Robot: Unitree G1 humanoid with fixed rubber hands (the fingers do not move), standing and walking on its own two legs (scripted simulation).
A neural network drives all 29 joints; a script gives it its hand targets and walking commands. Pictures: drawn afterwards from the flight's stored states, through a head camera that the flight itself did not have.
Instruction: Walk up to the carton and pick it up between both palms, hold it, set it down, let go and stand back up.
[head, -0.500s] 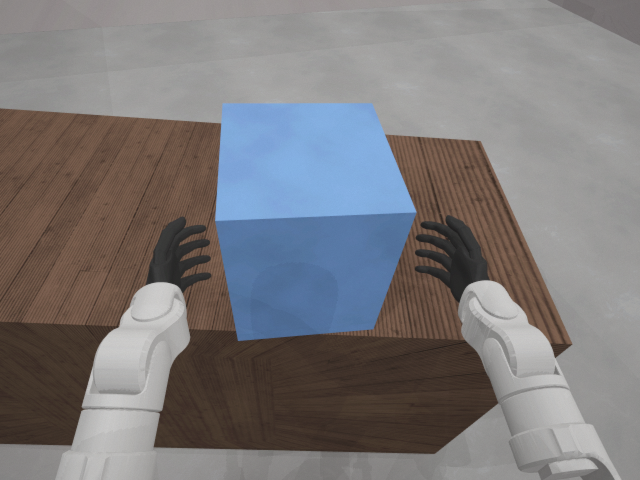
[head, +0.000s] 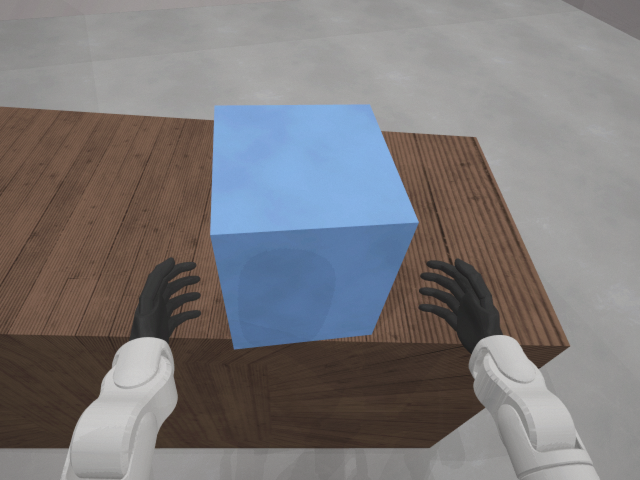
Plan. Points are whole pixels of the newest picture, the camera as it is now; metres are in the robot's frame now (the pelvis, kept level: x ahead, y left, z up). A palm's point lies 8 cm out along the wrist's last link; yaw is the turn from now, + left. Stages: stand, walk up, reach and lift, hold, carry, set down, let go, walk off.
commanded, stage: set down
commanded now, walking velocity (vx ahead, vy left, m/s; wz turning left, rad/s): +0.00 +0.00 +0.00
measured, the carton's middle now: (300, 230) +0.43 +0.05 +0.06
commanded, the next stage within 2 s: let go in 1.96 s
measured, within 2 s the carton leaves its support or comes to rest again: neither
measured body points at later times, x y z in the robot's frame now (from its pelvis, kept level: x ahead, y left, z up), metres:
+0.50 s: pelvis +0.03 -0.01 +0.01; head +0.05 +0.01 +0.45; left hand +0.23 +0.22 +0.03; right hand +0.27 -0.17 +0.03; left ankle +0.08 +0.13 -0.74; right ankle +0.03 -0.11 -0.74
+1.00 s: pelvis +0.04 -0.01 +0.00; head +0.04 +0.00 +0.45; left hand +0.22 +0.22 -0.01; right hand +0.25 -0.19 +0.00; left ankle +0.08 +0.13 -0.74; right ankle +0.03 -0.11 -0.74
